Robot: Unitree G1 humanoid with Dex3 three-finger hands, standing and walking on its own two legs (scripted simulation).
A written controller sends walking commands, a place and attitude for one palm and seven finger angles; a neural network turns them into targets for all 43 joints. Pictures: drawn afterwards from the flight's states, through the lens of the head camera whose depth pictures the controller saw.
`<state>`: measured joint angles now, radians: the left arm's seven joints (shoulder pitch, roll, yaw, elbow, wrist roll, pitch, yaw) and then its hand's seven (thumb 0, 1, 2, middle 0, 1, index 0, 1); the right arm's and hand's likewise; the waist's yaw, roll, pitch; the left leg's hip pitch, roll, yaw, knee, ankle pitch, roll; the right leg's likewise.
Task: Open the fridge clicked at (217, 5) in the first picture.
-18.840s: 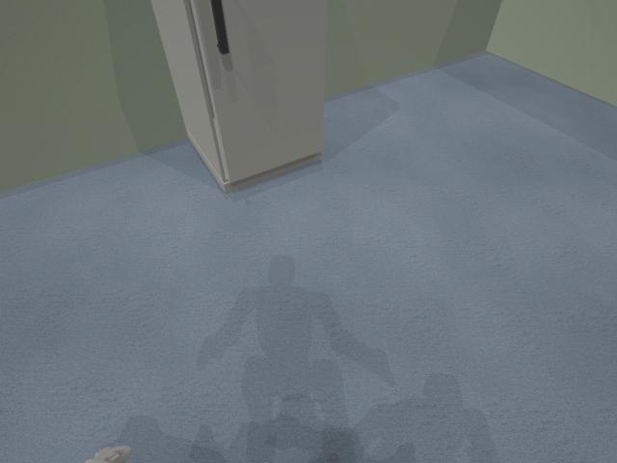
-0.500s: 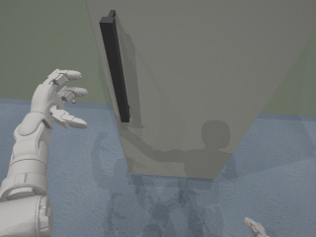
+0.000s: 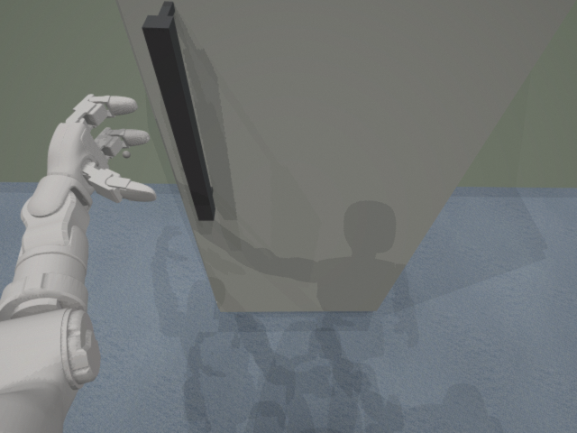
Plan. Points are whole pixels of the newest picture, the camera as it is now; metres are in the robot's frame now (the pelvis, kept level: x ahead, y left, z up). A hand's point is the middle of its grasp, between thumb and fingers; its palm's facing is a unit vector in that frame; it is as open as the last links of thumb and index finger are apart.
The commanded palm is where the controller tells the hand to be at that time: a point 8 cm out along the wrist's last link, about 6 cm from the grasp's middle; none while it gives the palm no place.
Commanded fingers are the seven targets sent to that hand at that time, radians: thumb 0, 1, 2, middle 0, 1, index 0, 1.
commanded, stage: move the hooked fingers beside the handle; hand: left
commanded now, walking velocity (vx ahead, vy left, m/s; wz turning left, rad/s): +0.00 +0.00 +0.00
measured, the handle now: (191, 133) +0.51 +0.13 +0.12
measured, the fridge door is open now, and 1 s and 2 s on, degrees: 0 0 0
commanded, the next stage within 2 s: feel for the door with the fingertips in 0.72 s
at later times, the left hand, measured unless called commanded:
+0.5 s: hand (133, 157) +0.45 +0.20 +0.13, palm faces -0.02 -1.00 +0.01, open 14.0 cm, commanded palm +0.43 +0.26 +0.13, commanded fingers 0.00 -0.50 0.30 -0.30 -1.20 -0.30 -1.20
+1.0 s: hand (144, 158) +0.45 +0.19 +0.13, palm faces -0.05 -1.00 +0.01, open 14.0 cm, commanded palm +0.43 +0.24 +0.13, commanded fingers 0.00 -0.50 0.30 -0.30 -1.20 -0.30 -1.20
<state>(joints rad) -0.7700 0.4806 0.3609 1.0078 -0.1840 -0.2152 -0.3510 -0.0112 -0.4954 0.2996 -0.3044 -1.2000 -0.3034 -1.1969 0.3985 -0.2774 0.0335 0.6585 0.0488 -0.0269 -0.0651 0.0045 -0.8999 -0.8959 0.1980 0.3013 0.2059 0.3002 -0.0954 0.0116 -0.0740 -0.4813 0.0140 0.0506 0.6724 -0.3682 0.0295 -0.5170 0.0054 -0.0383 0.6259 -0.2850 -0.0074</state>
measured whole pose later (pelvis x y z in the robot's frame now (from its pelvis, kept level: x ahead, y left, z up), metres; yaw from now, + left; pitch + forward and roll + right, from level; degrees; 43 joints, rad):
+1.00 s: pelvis +0.00 +0.00 +0.00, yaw +0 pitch +11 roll -1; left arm -0.76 0.43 0.31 0.96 -0.20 -0.23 -0.32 -0.01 -0.50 0.30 -0.30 -1.20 -0.30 -1.20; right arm 0.39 -0.27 0.03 0.64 0.05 -0.01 -0.06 0.00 -0.90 -0.90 0.20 0.30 0.21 0.30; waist -0.08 0.02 -0.08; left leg -0.51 0.02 0.04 0.69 -0.38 0.03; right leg -0.54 0.01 -0.04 0.64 -0.29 -0.01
